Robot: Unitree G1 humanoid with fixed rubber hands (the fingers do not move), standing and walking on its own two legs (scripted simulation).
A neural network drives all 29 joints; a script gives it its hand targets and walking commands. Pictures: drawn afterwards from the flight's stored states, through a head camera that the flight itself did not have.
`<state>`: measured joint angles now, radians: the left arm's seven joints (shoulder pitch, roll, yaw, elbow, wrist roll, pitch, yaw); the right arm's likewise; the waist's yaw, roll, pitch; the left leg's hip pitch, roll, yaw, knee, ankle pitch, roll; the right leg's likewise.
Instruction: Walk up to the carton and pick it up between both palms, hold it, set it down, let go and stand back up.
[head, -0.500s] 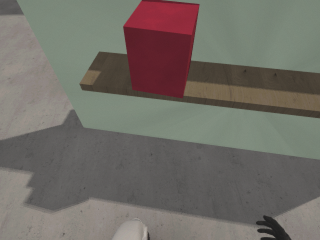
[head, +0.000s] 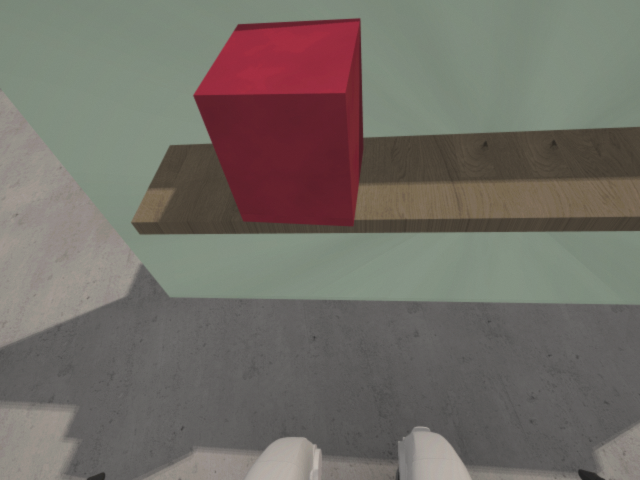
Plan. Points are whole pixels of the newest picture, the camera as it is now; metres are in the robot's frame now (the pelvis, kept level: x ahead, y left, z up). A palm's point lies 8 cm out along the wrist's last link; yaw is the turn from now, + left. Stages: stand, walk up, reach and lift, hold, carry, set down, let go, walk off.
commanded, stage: walk up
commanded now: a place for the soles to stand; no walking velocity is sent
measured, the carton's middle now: (297, 127) +0.62 +0.06 +0.09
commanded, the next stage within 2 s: none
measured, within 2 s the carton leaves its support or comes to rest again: neither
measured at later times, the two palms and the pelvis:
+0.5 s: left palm out of the picture +0.12 +0.34 -0.10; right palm out of the picture +0.09 -0.28 -0.09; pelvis +0.03 +0.04 +0.01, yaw -1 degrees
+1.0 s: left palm out of the picture +0.12 +0.33 -0.07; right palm out of the picture +0.12 -0.28 -0.09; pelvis +0.03 +0.02 +0.03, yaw -1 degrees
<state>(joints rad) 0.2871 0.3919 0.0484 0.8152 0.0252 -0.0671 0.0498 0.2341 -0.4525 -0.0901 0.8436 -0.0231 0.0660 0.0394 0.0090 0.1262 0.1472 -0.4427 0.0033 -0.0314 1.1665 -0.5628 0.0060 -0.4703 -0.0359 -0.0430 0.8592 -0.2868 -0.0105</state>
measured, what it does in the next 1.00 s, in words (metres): steps on the spot: left foot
